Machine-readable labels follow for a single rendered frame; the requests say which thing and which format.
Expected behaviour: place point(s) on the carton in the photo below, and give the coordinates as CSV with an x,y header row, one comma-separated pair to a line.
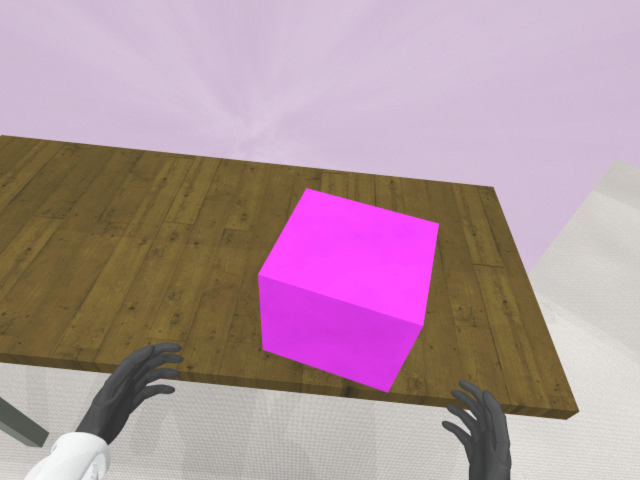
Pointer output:
x,y
345,288

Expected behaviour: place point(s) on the right robot hand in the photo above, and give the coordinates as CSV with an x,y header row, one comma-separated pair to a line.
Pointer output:
x,y
488,447

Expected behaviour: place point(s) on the robot left forearm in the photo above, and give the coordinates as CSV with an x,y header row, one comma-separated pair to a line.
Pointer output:
x,y
74,456

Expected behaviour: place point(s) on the table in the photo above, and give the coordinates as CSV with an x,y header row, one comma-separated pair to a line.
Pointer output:
x,y
106,250

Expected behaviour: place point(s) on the left robot hand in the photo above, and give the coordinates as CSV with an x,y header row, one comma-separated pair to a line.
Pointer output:
x,y
126,389

